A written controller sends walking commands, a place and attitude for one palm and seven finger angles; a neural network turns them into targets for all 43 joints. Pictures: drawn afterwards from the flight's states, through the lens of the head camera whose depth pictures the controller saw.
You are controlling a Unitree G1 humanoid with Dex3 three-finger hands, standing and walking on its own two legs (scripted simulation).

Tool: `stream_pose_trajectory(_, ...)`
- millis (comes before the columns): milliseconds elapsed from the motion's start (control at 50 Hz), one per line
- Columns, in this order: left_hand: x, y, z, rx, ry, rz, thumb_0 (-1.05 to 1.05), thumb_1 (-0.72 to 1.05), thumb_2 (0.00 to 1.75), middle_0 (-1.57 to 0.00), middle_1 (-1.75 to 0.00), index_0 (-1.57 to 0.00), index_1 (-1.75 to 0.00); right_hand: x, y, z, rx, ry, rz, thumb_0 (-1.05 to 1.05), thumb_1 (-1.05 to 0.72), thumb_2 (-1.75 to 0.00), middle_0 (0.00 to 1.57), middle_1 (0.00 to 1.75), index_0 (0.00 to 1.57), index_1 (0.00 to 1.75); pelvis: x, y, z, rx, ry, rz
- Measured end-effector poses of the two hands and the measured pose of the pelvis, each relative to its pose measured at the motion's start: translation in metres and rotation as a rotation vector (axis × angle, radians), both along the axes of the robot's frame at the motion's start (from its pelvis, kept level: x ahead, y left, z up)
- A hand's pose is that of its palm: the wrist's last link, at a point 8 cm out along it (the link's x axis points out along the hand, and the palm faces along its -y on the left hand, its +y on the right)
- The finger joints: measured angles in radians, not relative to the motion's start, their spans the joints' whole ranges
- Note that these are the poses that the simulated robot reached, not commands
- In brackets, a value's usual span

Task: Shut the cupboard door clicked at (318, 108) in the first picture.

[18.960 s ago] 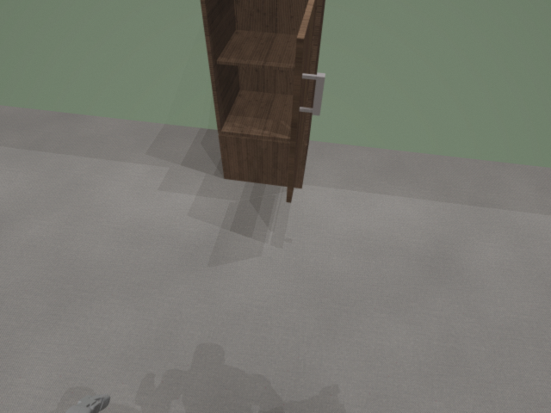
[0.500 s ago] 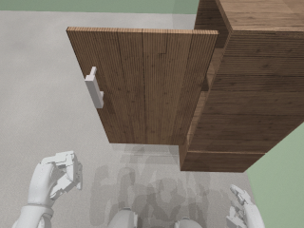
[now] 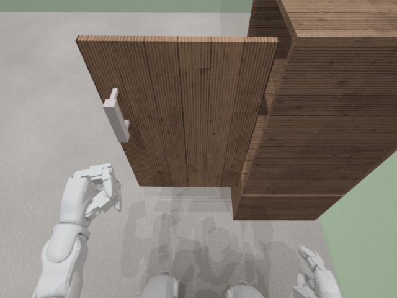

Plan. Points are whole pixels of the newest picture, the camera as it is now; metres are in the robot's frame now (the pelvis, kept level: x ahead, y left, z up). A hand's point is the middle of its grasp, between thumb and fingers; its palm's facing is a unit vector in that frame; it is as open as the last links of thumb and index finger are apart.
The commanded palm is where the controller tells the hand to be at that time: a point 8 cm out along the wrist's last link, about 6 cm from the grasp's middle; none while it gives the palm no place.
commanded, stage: bring the fist close to the handle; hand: left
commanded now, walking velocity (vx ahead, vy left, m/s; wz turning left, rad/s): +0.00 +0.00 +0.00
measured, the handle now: (119, 115) +0.49 +0.21 +0.05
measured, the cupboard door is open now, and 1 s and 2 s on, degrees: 89 89 78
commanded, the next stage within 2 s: push the door shut along its arc in 1.00 s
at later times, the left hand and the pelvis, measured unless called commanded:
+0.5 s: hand (129, 156) +0.38 +0.16 +0.06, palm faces +0.01 -1.00 -0.03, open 3.1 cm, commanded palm +0.36 +0.21 +0.06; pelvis +0.00 +0.01 +0.00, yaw -1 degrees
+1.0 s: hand (131, 150) +0.39 +0.16 +0.06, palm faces +0.04 -1.00 -0.04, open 3.1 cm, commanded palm +0.37 +0.21 +0.06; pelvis +0.00 +0.01 +0.01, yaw -1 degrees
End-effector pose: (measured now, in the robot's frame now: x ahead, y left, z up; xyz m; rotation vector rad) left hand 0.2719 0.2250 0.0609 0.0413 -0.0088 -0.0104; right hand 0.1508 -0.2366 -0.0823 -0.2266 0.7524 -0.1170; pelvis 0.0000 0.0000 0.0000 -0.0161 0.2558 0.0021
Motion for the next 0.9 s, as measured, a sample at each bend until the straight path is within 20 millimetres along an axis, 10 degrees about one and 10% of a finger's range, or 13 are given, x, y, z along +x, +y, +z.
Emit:
stream_pose_trajectory(660, 0.11, -0.016, 0.001, -0.013, -0.019, 0.028, 0.01, 0.9, 0.9, -1.3, -1.5, -1.3, -1.5, -0.057, -0.006, -0.017, 0.002, 0.231, -0.087, 0.01, -0.9, -0.9, 0.21, 0.3, 0.2, 0.3, 0.0, 0.009, 0.004, 0.004, 0.037, -0.021)
stream_pose_trajectory(900, 0.102, -0.015, -0.001, -0.01, -0.025, 0.047, 0.01, 0.9, 0.9, -1.3, -1.5, -1.3, -1.5, -0.082, -0.011, -0.017, 0.012, 0.302, -0.129, 0.01, -0.9, -0.9, 0.2, 0.29, 0.2, 0.3, 0.001, 0.008, 0.008, 0.01, 0.032, -0.034)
